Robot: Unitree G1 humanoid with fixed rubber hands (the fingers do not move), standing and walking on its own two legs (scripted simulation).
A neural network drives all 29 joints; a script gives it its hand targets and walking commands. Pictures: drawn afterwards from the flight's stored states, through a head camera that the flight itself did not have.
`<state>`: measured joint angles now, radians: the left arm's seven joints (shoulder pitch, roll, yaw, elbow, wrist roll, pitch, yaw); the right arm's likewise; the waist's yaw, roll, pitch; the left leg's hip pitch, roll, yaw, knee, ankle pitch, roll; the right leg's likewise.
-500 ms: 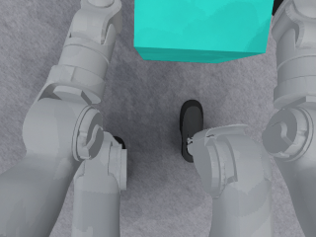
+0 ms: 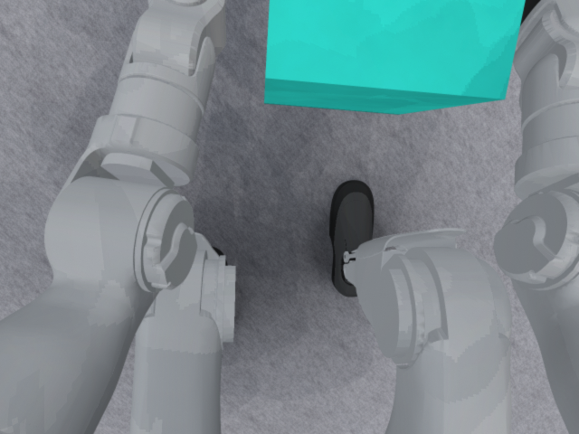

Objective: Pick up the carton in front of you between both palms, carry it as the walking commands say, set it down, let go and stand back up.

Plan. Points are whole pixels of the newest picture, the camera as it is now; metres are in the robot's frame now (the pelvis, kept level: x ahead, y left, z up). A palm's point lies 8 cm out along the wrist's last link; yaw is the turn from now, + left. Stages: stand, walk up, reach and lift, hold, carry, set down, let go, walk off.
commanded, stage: set down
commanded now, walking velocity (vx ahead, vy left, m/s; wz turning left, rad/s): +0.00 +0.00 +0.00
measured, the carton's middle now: (362, 9) +0.53 -0.14 -0.25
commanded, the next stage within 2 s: let go in 1.40 s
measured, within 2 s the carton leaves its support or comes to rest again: neither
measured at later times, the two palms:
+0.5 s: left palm out of the picture +0.58 +0.05 -0.15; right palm out of the picture +0.51 -0.32 -0.16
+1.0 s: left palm out of the picture +0.60 +0.05 +0.01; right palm out of the picture +0.51 -0.33 +0.01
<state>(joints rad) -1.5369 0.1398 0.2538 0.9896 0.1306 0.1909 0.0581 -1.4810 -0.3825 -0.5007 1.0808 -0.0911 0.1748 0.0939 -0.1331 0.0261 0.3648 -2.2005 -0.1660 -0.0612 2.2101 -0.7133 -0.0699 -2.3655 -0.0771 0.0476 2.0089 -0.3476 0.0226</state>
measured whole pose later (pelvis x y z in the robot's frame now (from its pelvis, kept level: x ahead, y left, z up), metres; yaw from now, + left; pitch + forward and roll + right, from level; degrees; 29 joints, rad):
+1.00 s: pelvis +0.01 -0.01 +0.12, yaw +0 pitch +46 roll +5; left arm -1.36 0.27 0.17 0.86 -0.03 0.25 0.12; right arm -1.29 -0.37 -0.38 0.89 0.03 0.19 -0.02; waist -0.12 0.04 0.07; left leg -1.95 -0.08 -0.02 1.77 -0.64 -0.06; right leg -2.13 -0.03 0.06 1.63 -0.31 0.01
